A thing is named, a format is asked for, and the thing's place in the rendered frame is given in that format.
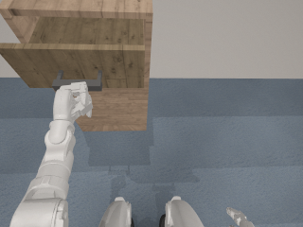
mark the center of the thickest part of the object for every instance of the drawer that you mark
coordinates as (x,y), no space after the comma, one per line
(80,46)

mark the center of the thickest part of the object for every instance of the robot right shin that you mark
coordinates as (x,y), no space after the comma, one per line
(174,198)

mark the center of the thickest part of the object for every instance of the right robot hand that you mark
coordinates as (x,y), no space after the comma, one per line
(239,217)

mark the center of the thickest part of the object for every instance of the left robot upper arm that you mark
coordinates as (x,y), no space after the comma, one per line
(47,212)

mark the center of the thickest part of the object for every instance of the robot left forearm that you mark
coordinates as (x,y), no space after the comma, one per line
(53,174)

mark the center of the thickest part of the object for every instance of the left robot hand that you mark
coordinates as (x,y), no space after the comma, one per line
(64,102)

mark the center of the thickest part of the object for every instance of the robot left thigh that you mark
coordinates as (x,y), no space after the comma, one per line
(118,214)

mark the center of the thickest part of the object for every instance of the handle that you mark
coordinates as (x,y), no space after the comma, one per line
(93,85)

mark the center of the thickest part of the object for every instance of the cabinet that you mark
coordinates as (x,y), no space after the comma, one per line
(114,109)

